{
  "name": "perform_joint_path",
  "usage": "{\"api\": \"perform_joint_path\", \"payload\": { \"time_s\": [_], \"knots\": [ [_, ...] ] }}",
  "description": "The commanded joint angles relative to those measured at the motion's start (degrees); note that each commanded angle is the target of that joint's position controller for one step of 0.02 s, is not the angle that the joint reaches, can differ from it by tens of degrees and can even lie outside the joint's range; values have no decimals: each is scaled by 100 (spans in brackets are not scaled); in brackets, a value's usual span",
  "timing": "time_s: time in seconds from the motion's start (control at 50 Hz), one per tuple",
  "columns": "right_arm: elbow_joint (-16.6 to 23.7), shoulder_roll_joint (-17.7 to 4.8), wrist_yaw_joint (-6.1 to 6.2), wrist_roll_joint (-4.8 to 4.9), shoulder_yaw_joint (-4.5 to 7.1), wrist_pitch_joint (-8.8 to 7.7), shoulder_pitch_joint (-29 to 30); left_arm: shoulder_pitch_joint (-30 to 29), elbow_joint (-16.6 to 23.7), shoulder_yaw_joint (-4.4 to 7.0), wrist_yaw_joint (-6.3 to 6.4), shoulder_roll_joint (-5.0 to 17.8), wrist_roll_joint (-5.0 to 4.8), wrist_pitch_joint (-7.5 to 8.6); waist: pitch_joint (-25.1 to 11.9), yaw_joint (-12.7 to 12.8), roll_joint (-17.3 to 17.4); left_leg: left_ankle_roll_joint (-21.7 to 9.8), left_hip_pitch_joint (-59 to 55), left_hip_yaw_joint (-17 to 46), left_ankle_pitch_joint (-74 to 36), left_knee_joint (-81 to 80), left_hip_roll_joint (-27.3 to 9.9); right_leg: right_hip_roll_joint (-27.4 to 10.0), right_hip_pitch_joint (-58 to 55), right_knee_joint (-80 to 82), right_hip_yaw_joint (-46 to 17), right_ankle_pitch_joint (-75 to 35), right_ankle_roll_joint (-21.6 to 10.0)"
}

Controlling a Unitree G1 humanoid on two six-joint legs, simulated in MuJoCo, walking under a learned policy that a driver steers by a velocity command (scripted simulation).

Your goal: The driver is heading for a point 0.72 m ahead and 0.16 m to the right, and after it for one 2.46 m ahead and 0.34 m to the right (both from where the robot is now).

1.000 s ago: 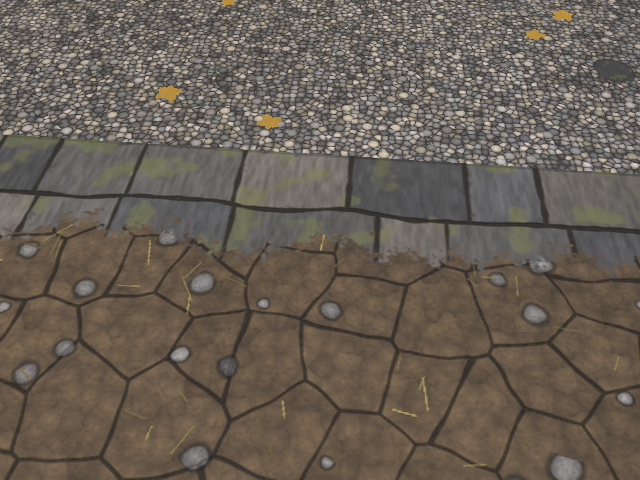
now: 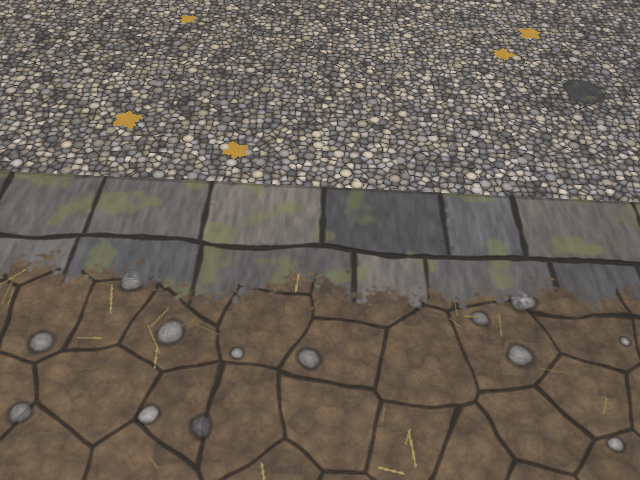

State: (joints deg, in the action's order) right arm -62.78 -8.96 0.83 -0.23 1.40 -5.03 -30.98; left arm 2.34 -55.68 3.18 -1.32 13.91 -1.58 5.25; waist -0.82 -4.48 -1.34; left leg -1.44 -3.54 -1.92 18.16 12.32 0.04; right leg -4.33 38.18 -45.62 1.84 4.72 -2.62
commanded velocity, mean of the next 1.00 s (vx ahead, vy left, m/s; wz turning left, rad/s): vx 0.49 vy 0.00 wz -0.09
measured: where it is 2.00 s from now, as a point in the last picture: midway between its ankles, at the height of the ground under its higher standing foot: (353, 238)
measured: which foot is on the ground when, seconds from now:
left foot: down 0.00-0.18, up 0.20-0.68, down 0.70-1.00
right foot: up 0.00-0.14, down 0.16-0.72, up 0.74-1.00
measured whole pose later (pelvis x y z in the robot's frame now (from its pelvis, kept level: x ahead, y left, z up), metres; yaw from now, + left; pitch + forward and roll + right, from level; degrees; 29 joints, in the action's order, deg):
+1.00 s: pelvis +0.58 +0.02 +0.00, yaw -7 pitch +1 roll +2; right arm -56.4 -12.4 0.0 -1.3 3.8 -6.6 -18.2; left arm 10.0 -54.2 4.8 0.3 15.1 -1.7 2.7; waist 0.1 -2.0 -2.5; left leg -3.4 5.0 -11.0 11.2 15.4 1.9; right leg -6.0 40.6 -58.0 -5.6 4.6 -3.0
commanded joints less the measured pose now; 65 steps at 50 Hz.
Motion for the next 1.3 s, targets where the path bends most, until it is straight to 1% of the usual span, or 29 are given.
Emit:
{"api": "perform_joint_path", "payload": {
  "time_s": [0.02,0.1,0.14,0.16,0.18,0.2,0.22,0.24,0.26,0.28,0.32,0.36,0.44,0.6,0.66,0.7,0.72,0.74,0.76,0.78,0.8,0.84,0.92,1.04,1.16,1.22,1.26,1.28,1.3],
  "knots": [
    [194,-1032,58,47,181,-58,-237,-1158,632,-114,-87,-1,-31,51,1000,-23,797,-832,789,634,-1765,-751,-1199,234,-122,913,296,-471,9],
    [180,-1145,48,107,264,-37,-87,-1069,797,-19,-158,389,-34,86,784,328,919,-656,8,446,-3614,-90,-1488,377,-688,1434,260,-196,-326],
    [246,-1187,50,70,285,35,115,293,441,211,-115,785,-43,84,-137,1061,1065,-454,91,157,-5678,1507,-1302,751,-2496,1410,488,-78,-587],
    [362,-1172,32,31,262,37,287,1374,155,345,-56,1060,-47,50,-760,1546,991,-263,1168,77,-5073,2904,-1092,306,-4210,1273,-38,-63,-813],
    [496,-501,-42,27,90,-46,-220,2284,13,471,4,1626,138,-2,-1868,1374,-457,108,3354,-30,-2124,5405,-175,-1380,-6437,1651,-2727,1211,-1644],
    [413,-276,-95,142,18,-231,-244,2275,-61,344,-15,1372,160,-17,-2481,1271,-1179,53,4032,915,1174,6724,313,-1978,-6502,2919,-4788,1797,-1923],
    [623,-758,-105,299,166,-328,350,1623,10,227,-45,992,83,21,-1436,1147,-966,-89,4641,992,967,7128,-78,-1685,-5699,3055,-4002,1836,-1563],
    [773,-935,-68,337,201,-363,844,1055,147,134,-58,683,56,51,-750,965,-492,-190,4633,759,465,6985,-409,-1493,-4644,3119,-2997,1307,-1335],
    [813,-944,2,273,252,-335,1046,650,197,71,-102,493,113,102,-386,719,-17,-220,4306,647,14,6615,-659,-1268,-3683,3278,-2343,749,-1172],
    [797,-887,54,191,311,-241,972,451,191,17,-135,319,173,147,-207,473,-55,-257,3898,667,-237,6283,-852,-1004,-3022,3430,-1821,438,-1042],
    [777,-597,84,181,302,-62,725,536,70,0,-133,290,194,162,-44,263,-272,-278,3525,642,-330,5918,-960,-813,-2398,3731,-1379,407,-1068],
    [942,-659,96,149,333,13,1044,742,-34,13,-50,457,190,174,230,214,-273,-173,3792,568,-598,5467,-1023,-770,-2163,3970,-1119,274,-1150],
    [1304,-764,40,50,348,-20,2081,1259,-123,43,119,678,176,126,419,433,-92,31,4531,485,-1841,4003,-1033,-749,-2599,4045,-875,-155,-1099],
    [1778,-725,-238,161,207,-106,3545,2151,-333,110,184,871,41,-17,648,879,-114,-43,4329,199,-2096,1971,-588,-968,-3794,3633,-565,-281,-857],
    [1796,-979,-303,171,281,-154,3209,2041,-321,172,197,992,42,-106,406,563,-301,-281,3610,50,-1423,1705,-351,-1116,-4172,3022,-563,-1455,-700],
    [1324,-1493,-250,134,544,-175,1516,1899,-228,90,185,779,91,-156,-646,-239,-211,-616,1152,-4,-1445,1742,-204,-600,-3486,958,-183,-2674,-407],
    [1159,-2085,-204,-9,687,-176,569,2340,-90,-69,152,276,155,-103,-1670,-267,794,-1276,-1226,2027,-1093,1744,-1715,73,-1450,-1349,130,-781,-67],
    [1090,-1978,-225,24,638,-152,348,2585,-155,-184,120,-62,57,41,-2407,-198,1836,-1767,-2130,4340,-256,692,-2541,800,-103,-2794,-479,2658,59],
    [1137,-1529,-220,45,494,-172,643,2100,-82,2,112,621,-117,143,-1800,-256,1288,-1441,-1642,3879,-33,554,-2351,469,447,-3337,-1064,2556,-68],
    [1246,-1301,-191,37,418,-178,1149,1607,93,47,129,782,-184,174,-1083,-130,1000,-1185,-797,2898,-408,495,-2190,154,599,-3302,-881,2077,-148],
    [1288,-1128,-203,4,355,-201,1602,1390,119,65,173,714,-123,147,-644,74,539,-1057,100,2211,-852,272,-1977,-113,332,-2941,-796,1574,-138],
    [1245,-837,-223,-65,287,-244,1957,1569,52,132,198,511,-57,-44,-243,425,668,-859,1057,1309,-1161,-121,-1614,-393,-298,-2404,-845,1082,-145],
    [1060,-1007,-130,-96,353,-278,1778,1433,138,172,201,283,-52,-263,144,556,503,-883,1322,379,-1889,-468,-1501,-383,12,-1926,-909,423,-84],
    [990,-1159,56,-81,384,-208,1538,444,532,168,44,207,47,-222,454,354,406,-695,981,-553,-2155,-627,-1390,-231,317,-167,-562,-999,6],
    [833,-1333,112,31,466,-3,971,-520,1096,77,-177,92,36,-222,748,63,325,-647,-244,-983,-3032,-132,-1737,-100,700,699,24,-417,-186],
    [953,-1580,147,102,532,96,1210,-244,1249,188,-249,334,5,-237,354,422,655,-499,-379,-1228,-5655,829,-1753,388,-333,768,559,436,-469],
    [1057,-1724,155,148,549,163,1482,1087,1012,449,-210,833,-32,-244,-393,1200,745,-289,42,-1346,-6406,2688,-1549,848,-2217,1191,684,395,-805],
    [1159,-1681,155,101,522,122,1520,1995,800,668,-86,1317,-11,-286,-896,1595,303,-8,1346,-1337,-4793,4388,-1288,453,-3957,1514,-248,343,-1103],
    [1429,-689,30,-96,246,-52,1000,1972,791,732,-27,1867,-31,-273,-1282,845,-1230,329,4034,-837,1128,6498,-88,-1043,-5866,1813,-3369,789,-2118]
  ]
}}
Velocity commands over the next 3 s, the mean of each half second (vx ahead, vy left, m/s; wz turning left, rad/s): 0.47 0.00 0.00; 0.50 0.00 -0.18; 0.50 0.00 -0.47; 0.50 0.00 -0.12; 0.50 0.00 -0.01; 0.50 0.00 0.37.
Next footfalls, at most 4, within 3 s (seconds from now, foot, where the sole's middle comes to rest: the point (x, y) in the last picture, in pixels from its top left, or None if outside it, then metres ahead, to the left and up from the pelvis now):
0.16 right None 0.28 -0.14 -0.78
0.70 left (248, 438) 0.60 0.11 -0.78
1.28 right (359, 325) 0.87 -0.16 -0.78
1.80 left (320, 212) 1.25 -0.09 -0.78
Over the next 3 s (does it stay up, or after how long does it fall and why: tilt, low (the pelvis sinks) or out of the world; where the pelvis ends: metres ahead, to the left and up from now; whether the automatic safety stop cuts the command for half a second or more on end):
stays up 1.67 -0.36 -0.02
